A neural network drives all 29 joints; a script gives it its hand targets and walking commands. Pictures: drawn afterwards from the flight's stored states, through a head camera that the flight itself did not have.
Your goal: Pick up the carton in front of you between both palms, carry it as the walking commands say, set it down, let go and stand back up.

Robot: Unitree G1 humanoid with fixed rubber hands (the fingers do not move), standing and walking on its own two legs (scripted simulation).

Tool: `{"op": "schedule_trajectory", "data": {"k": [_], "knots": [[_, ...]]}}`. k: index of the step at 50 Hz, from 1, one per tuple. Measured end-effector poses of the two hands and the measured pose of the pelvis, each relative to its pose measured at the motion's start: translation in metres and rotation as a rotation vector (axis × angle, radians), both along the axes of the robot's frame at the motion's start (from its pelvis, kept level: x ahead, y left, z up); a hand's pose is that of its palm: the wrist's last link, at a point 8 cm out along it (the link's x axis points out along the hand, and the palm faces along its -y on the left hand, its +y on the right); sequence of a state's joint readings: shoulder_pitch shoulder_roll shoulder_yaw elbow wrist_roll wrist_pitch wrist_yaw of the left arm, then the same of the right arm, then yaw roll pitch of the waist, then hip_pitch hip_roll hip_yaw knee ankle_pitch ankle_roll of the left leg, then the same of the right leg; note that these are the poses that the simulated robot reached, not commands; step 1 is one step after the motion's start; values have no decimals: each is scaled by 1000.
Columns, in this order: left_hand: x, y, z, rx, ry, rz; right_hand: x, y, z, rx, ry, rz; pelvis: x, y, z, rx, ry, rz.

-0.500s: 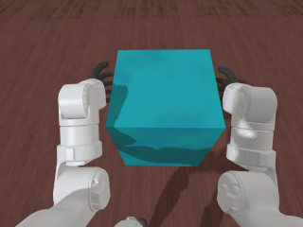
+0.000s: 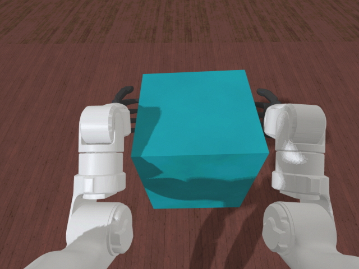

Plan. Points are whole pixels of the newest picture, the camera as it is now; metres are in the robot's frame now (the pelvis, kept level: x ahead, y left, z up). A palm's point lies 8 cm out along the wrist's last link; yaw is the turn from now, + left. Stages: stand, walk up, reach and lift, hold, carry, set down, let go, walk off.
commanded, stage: carry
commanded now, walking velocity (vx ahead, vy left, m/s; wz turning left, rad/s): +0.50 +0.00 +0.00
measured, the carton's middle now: (194, 145) +0.38 +0.01 +0.08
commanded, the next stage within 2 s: none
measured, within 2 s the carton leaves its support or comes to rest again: neither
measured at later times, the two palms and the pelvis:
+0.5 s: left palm (149, 26) +0.69 +0.16 +0.20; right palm (259, 38) +0.66 -0.14 +0.19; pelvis +0.29 +0.04 +0.05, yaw -1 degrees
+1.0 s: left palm out of the picture +0.96 +0.19 +0.25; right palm out of the picture +0.99 -0.11 +0.25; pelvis +0.59 +0.01 +0.08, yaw +0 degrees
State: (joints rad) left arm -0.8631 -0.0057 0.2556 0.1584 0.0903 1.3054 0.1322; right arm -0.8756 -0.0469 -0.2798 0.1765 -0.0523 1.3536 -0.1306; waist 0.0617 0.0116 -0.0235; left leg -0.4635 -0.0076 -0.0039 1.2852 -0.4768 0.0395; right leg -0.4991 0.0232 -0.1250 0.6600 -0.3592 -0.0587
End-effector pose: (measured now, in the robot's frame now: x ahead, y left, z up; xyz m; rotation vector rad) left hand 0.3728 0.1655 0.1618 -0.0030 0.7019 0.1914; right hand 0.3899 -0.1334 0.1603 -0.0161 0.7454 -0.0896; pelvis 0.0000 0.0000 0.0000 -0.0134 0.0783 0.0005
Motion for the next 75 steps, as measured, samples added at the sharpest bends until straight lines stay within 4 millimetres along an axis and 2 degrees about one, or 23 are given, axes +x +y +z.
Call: {"op": "schedule_trajectory", "data": {"k": [3,6,11,14,17,21,24,27,31,35,37,41,46,51,54,57,61,63,68,72,75], "knots": [[23,11,1,-4,27,37,36,12,3,5,27,30,30,-3,12,15,4,4],[55,18,12,-12,0,60,72,19,12,18,1,38,62,-2,19,23,9,7],[126,24,33,-26,-65,52,135,24,31,29,-63,15,126,8,22,25,19,5],[175,26,36,-29,-75,17,174,25,36,9,-75,-9,172,20,15,36,12,-2],[224,20,31,-34,-49,-48,203,19,32,-29,-52,-50,212,32,14,46,-4,-10],[274,3,27,-27,30,-113,229,4,22,-45,27,-107,253,40,32,21,-1,-9],[310,-7,33,-35,35,-136,255,-5,27,-39,32,-138,282,43,43,7,2,-13],[346,-12,45,-49,-4,-134,290,-10,42,-32,-8,-152,315,41,49,2,9,-15],[395,-14,63,-54,-58,-109,348,-13,61,-21,-62,-141,367,33,51,2,19,-12],[446,-13,70,-25,-70,-73,414,-13,65,-16,-75,-91,429,17,43,-12,6,1],[464,-8,66,0,-49,-44,445,-9,62,-12,-54,-50,454,10,44,-17,-5,7],[490,7,57,11,30,12,495,6,57,-10,22,12,495,2,60,5,-6,4],[537,19,69,2,16,53,553,20,69,6,8,35,546,1,75,21,0,9],[607,24,92,-11,-49,44,616,23,91,20,-56,9,608,11,79,22,13,5],[655,26,96,-15,-58,15,655,25,97,6,-67,-13,654,22,75,33,13,1],[704,22,92,-40,-43,-54,687,22,94,-27,-53,-48,696,34,71,50,-2,-10],[755,7,85,-36,36,-119,714,9,82,-45,23,-99,738,44,87,28,-1,-9],[778,0,86,-36,51,-138,729,2,82,-45,39,-119,757,46,95,19,0,-12],[836,-9,104,-52,0,-142,785,-7,101,-33,-13,-144,810,44,106,9,9,-16],[886,-11,122,-52,-52,-116,843,-10,119,-19,-66,-131,863,35,107,8,19,-14],[924,-11,128,-30,-65,-90,892,-11,123,-14,-79,-95,909,23,100,-9,7,-2]]}}
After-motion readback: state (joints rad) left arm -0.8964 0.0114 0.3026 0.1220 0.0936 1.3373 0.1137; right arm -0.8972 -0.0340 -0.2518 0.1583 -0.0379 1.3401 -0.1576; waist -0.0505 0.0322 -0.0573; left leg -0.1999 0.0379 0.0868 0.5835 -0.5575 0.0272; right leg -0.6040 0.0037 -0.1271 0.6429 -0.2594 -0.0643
